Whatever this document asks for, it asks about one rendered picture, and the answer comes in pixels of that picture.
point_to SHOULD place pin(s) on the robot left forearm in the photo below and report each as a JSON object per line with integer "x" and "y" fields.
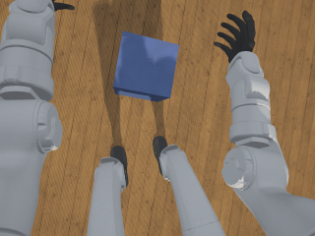
{"x": 26, "y": 51}

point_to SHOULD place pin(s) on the right robot hand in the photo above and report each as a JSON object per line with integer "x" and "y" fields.
{"x": 244, "y": 38}

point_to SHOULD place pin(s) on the robot right forearm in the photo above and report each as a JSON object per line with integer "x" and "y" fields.
{"x": 251, "y": 124}

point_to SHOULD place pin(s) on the left robot hand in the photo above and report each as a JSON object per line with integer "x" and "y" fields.
{"x": 62, "y": 6}

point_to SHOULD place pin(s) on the robot right shin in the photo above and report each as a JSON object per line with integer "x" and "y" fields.
{"x": 171, "y": 147}

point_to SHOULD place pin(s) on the robot right upper arm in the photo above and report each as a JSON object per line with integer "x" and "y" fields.
{"x": 259, "y": 178}

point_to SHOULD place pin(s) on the right robot foot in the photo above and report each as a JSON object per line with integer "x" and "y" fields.
{"x": 159, "y": 143}

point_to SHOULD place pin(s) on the robot left upper arm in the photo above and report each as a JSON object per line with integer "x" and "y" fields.
{"x": 29, "y": 130}

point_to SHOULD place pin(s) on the carton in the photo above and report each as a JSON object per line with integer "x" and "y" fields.
{"x": 145, "y": 67}

